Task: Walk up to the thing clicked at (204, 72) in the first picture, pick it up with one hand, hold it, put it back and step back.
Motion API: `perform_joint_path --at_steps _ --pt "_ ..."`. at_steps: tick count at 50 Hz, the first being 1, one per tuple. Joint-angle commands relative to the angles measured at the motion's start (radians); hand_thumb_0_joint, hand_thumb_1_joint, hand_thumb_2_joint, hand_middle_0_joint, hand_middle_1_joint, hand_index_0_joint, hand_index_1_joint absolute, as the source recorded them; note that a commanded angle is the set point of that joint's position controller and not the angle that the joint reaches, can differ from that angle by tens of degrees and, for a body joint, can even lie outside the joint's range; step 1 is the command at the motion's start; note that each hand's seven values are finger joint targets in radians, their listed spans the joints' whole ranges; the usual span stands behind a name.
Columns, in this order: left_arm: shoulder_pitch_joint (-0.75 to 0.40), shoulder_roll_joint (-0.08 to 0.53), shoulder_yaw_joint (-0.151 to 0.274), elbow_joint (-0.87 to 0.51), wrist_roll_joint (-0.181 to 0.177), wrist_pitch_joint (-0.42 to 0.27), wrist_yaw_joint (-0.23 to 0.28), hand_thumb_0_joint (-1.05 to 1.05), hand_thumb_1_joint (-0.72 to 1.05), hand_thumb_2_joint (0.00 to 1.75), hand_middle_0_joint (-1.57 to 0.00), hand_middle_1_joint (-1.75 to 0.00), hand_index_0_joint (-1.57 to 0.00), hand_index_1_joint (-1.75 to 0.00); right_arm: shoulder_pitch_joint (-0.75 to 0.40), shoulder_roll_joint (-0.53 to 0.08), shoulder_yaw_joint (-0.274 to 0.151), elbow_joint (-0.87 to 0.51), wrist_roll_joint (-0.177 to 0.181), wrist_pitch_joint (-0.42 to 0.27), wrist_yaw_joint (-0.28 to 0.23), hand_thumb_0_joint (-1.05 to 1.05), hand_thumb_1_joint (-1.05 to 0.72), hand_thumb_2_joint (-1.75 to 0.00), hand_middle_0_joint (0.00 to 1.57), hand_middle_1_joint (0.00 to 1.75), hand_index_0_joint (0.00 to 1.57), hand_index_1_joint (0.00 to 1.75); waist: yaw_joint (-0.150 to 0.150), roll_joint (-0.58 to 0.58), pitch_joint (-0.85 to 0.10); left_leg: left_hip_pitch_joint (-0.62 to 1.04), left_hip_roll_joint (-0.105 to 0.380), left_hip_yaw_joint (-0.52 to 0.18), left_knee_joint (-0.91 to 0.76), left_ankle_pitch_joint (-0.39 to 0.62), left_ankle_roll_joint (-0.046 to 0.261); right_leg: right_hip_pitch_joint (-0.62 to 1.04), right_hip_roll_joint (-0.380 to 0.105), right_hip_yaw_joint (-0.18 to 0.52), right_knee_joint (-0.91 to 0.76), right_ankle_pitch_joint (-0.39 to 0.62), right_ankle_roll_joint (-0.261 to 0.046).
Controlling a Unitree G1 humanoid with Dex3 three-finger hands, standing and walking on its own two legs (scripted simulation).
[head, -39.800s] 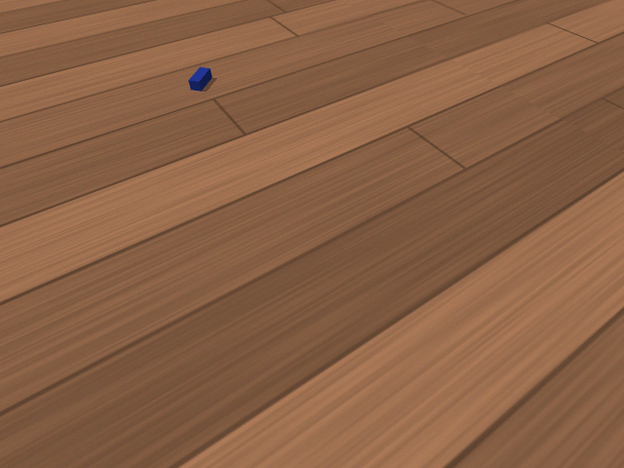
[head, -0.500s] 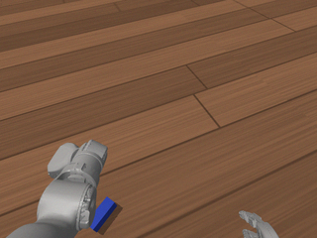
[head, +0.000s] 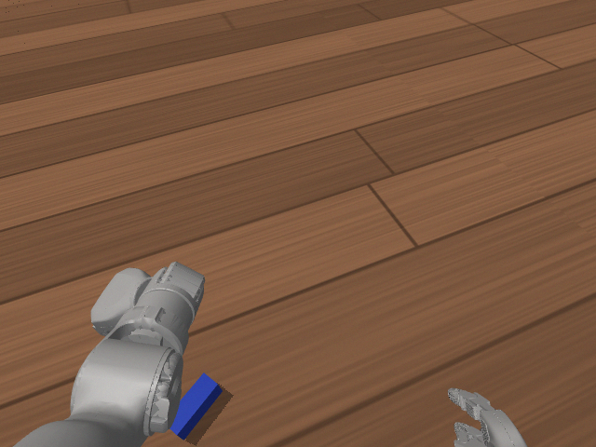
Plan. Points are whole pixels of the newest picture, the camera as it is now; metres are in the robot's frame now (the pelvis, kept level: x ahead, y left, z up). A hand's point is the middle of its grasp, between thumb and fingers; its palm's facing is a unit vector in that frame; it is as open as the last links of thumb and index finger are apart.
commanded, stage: hold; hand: left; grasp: from above
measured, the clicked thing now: (194, 405) +0.38 +0.38 -0.72
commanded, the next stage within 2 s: crouch in 0.16 s
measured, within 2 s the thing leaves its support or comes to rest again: neither
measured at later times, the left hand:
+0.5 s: hand (157, 319) +0.31 +0.23 -0.03, palm faces -0.12 -0.46 -0.88, open 4.6 cm
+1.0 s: hand (190, 358) +0.34 +0.25 -0.25, palm faces -0.06 -0.44 -0.89, open 5.2 cm
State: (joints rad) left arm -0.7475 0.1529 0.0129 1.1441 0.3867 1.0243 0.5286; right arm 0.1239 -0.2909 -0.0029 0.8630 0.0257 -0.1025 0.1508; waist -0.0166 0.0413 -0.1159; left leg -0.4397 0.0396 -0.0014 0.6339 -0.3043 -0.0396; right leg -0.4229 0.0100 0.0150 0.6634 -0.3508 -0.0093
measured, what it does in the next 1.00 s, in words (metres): lowers itself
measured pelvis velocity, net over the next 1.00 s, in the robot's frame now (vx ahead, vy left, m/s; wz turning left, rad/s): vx -0.06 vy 0.01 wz -0.03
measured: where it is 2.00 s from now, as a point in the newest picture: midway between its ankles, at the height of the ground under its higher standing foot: outside the picture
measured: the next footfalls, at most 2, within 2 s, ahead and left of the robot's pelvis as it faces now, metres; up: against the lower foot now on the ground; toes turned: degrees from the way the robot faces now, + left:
none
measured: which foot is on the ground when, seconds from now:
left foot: down 0.00-1.00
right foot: down 0.00-1.00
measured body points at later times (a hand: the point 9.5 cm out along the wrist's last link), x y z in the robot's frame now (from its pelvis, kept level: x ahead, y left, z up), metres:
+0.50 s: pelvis +0.01 +0.00 +0.00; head +0.02 -0.02 +0.45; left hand +0.32 +0.25 +0.02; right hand +0.16 -0.25 -0.12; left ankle +0.01 +0.15 -0.72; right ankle -0.01 -0.11 -0.72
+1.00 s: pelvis -0.06 +0.01 -0.15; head +0.10 +0.03 +0.26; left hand +0.35 +0.27 -0.20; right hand +0.01 -0.26 -0.29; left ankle +0.01 +0.15 -0.72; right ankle -0.01 -0.11 -0.72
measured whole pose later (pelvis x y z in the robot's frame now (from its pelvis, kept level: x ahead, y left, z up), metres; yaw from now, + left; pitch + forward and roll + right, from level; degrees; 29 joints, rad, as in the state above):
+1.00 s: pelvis -0.06 +0.01 -0.15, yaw -1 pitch +30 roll -2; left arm -1.07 0.32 0.27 1.54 0.41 0.65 0.80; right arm 0.14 -0.28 -0.01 0.92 -0.11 -0.18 0.20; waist -0.13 0.01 -0.18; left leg -1.46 0.05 -0.05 1.47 -0.53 -0.03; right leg -1.42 0.03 -0.01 1.45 -0.56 0.01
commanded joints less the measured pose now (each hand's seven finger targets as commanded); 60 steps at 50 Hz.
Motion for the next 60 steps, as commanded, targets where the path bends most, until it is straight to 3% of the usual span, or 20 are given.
perform_joint_path --at_steps 1,10,13,15,17,22,28,30,33,36,37,40,42,45,46,47,50,53,57,60 --pt "-0.386 0.156 -0.035 -0.155 0.057 -0.017 0.039 0.00 0.64 0.44 -0.93 -0.60 -0.94 -0.59 -0.083 -0.132 -0.042 -0.122 0.005 -0.046 -0.005 0.00 -0.90 -0.90 0.20 0.30 0.20 0.30 -0.016 -0.086 -0.238 0.114 -0.048 0.054 -0.054 0.201 0.037 0.106 0.021 -0.011 -0.111 0.314 0.019" --pt "-0.422 0.182 -0.030 -0.272 0.065 -0.025 0.079 0.00 0.66 0.46 -0.92 -0.63 -0.94 -0.61 -0.095 -0.139 -0.052 -0.158 -0.005 -0.034 -0.018 0.00 -0.90 -0.90 0.20 0.30 0.20 0.30 -0.008 -0.057 -0.353 0.156 -0.052 0.049 -0.039 0.263 0.034 0.166 0.027 -0.017 -0.079 0.381 0.014" --pt "-0.429 0.182 -0.023 -0.261 0.049 -0.006 0.076 0.00 0.75 0.55 -0.98 -0.70 -1.02 -0.69 -0.096 -0.138 -0.049 -0.155 -0.003 -0.030 -0.019 0.00 -0.90 -0.90 0.20 0.30 0.20 0.30 -0.001 -0.051 -0.317 0.145 -0.050 0.046 -0.053 0.248 0.032 0.149 0.030 -0.023 -0.092 0.333 0.011" --pt "-0.384 0.156 -0.023 -0.199 0.043 0.008 0.066 0.00 0.74 0.55 -0.90 -0.74 -0.97 -0.67 -0.101 -0.135 -0.052 -0.151 -0.001 -0.030 -0.018 0.00 -0.85 -0.88 0.20 0.30 0.20 0.30 0.006 -0.058 -0.284 0.135 -0.045 0.045 -0.065 0.245 0.028 0.145 0.033 -0.027 -0.094 0.314 0.009" --pt "-0.358 0.109 -0.033 -0.164 0.031 0.013 0.053 0.00 0.71 0.52 -0.88 -0.73 -0.96 -0.66 -0.099 -0.127 -0.047 -0.139 0.003 -0.029 -0.014 0.00 -0.86 -0.88 0.20 0.30 0.20 0.30 -0.001 -0.096 -0.271 0.130 -0.044 0.046 -0.063 0.249 0.032 0.133 0.032 -0.026 -0.103 0.334 0.014" --pt "-0.315 0.108 -0.007 -0.043 0.029 -0.006 0.027 0.00 0.67 0.56 -0.86 -0.76 -0.93 -0.69 -0.067 -0.126 -0.055 -0.112 0.005 -0.038 -0.007 0.00 -0.86 -0.89 0.20 0.30 0.20 0.30 -0.012 -0.131 -0.226 0.083 -0.038 0.053 -0.052 0.264 0.033 0.107 0.022 -0.018 -0.097 0.392 0.016" --pt "-0.394 0.167 -0.011 -0.002 0.105 -0.121 0.028 0.00 0.69 0.50 -0.87 -0.75 -0.95 -0.67 0.001 -0.113 -0.053 -0.079 -0.002 -0.060 -0.011 0.00 -0.87 -0.89 0.20 0.30 0.20 0.30 -0.050 -0.140 -0.217 -0.024 -0.043 0.056 0.030 0.214 0.043 0.026 0.005 0.011 -0.053 0.429 0.022" --pt "-0.402 0.166 -0.014 0.015 0.134 -0.170 0.044 0.00 0.70 0.45 -0.89 -0.72 -0.97 -0.64 0.029 -0.112 -0.059 -0.065 -0.013 -0.069 -0.009 0.00 -0.87 -0.89 0.20 0.30 0.20 0.30 -0.069 -0.129 -0.267 -0.067 -0.044 0.058 0.091 0.204 0.041 -0.009 0.002 0.025 0.000 0.444 0.022" --pt "-0.463 0.239 0.025 0.061 0.183 -0.241 0.094 0.00 0.69 0.43 -0.88 -0.72 -0.96 -0.64 0.055 -0.122 -0.071 -0.058 -0.037 -0.089 0.002 0.00 -0.87 -0.89 0.20 0.30 0.20 0.30 -0.065 -0.071 -0.366 -0.197 -0.040 0.059 0.232 0.211 0.026 -0.103 0.000 0.027 0.152 0.467 0.017" --pt "-0.491 0.214 0.045 0.147 0.208 -0.289 0.165 0.00 0.62 0.41 -0.86 -0.67 -0.93 -0.60 0.092 -0.120 -0.075 -0.047 -0.064 -0.099 0.016 0.00 -0.88 -0.89 0.20 0.30 0.20 0.30 -0.076 -0.029 -0.433 -0.306 -0.028 0.046 0.363 0.212 0.010 -0.263 0.017 0.011 0.311 0.425 0.003" --pt "-0.493 0.216 0.068 0.187 0.210 -0.293 0.192 0.00 0.59 0.39 -0.84 -0.65 -0.91 -0.58 0.092 -0.123 -0.079 -0.045 -0.073 -0.100 0.024 0.00 -0.88 -0.89 0.20 0.30 0.20 0.30 -0.067 -0.025 -0.439 -0.344 -0.027 0.043 0.396 0.204 0.006 -0.310 0.022 0.003 0.347 0.394 0.000" --pt "-0.579 0.200 0.128 0.223 0.146 -0.319 0.259 0.00 0.62 0.42 -0.90 -0.62 -0.95 -0.57 0.089 -0.132 -0.081 -0.048 -0.103 -0.117 0.040 0.00 -0.88 -0.89 0.20 0.30 0.20 0.30 -0.084 0.027 -0.481 -0.434 -0.020 0.020 0.480 0.147 -0.003 -0.475 0.034 -0.023 0.435 0.258 -0.009" --pt "-0.623 0.220 0.174 0.256 0.111 -0.331 0.297 0.00 0.59 0.47 -0.91 -0.59 -0.95 -0.55 0.080 -0.144 -0.077 -0.044 -0.114 -0.116 0.042 0.00 -0.88 -0.90 0.20 0.30 0.20 0.30 -0.091 0.062 -0.490 -0.488 -0.014 0.001 0.526 0.048 -0.010 -0.607 0.042 -0.040 0.485 0.125 -0.017" --pt "-0.700 0.253 0.227 0.262 0.054 -0.366 0.329 0.00 0.56 0.55 -0.94 -0.58 -0.95 -0.57 0.064 -0.157 -0.063 -0.030 -0.128 -0.109 0.043 0.00 -0.89 -0.90 0.20 0.30 0.20 0.30 -0.118 0.060 -0.584 -0.575 -0.015 -0.018 0.643 -0.021 -0.009 -0.746 0.046 -0.049 0.580 0.049 -0.015" --pt "-0.717 0.289 0.245 0.284 0.052 -0.373 0.330 0.00 0.56 0.54 -0.95 -0.55 -0.96 -0.54 0.066 -0.171 -0.063 -0.022 -0.131 -0.101 0.040 0.00 -0.89 -0.90 0.20 0.30 0.20 0.30 -0.129 0.045 -0.611 -0.591 -0.010 -0.024 0.681 -0.023 -0.010 -0.771 0.048 -0.053 0.608 0.044 -0.010" --pt "-0.769 0.254 0.208 0.254 0.040 -0.388 0.325 0.00 0.54 0.57 -0.94 -0.56 -0.95 -0.56 0.073 -0.188 -0.074 -0.021 -0.135 -0.103 0.038 0.00 -0.89 -0.90 0.20 0.30 0.20 0.30 -0.155 0.062 -0.631 -0.601 -0.006 -0.034 0.709 -0.032 -0.013 -0.823 0.045 -0.065 0.642 0.038 -0.011" --pt "-0.802 0.366 0.243 0.306 0.072 -0.415 0.313 0.00 0.50 0.56 -0.91 -0.57 -0.92 -0.56 0.116 -0.204 -0.066 0.028 -0.143 -0.084 0.034 0.00 -0.89 -0.90 0.20 0.30 0.20 0.30 -0.166 0.081 -0.636 -0.701 -0.002 -0.034 0.791 -0.073 -0.013 -0.910 0.046 -0.078 0.708 -0.010 -0.006" --pt "-0.849 0.504 0.282 0.297 0.120 -0.437 0.309 0.00 0.59 0.58 -1.01 -0.55 -1.01 -0.56 0.122 -0.207 -0.054 0.043 -0.147 -0.074 0.030 0.00 -0.90 -0.90 0.20 0.30 0.20 0.30 -0.166 0.116 -0.692 -0.782 -0.002 -0.035 0.877 -0.116 -0.008 -0.994 0.046 -0.076 0.781 -0.063 -0.007" --pt "-0.873 0.580 0.300 0.322 0.174 -0.439 0.290 0.00 0.60 0.48 -1.01 -0.49 -1.02 -0.49 0.152 -0.194 -0.048 0.050 -0.154 -0.061 0.044 0.00 -0.90 -0.90 0.20 0.30 0.20 0.30 -0.186 0.125 -0.748 -0.911 -0.002 -0.026 1.002 -0.140 0.005 -1.053 0.051 -0.074 0.875 -0.087 -0.004" --pt "-0.883 0.606 0.309 0.345 0.177 -0.441 0.262 0.00 0.59 0.41 -1.02 -0.40 -1.02 -0.40 0.160 -0.178 -0.046 0.047 -0.152 -0.059 0.054 0.00 -0.90 -0.90 0.20 0.30 0.20 0.30 -0.199 0.123 -0.753 -0.998 -0.004 -0.022 1.086 -0.175 0.018 -1.108 0.054 -0.066 0.914 -0.145 0.000"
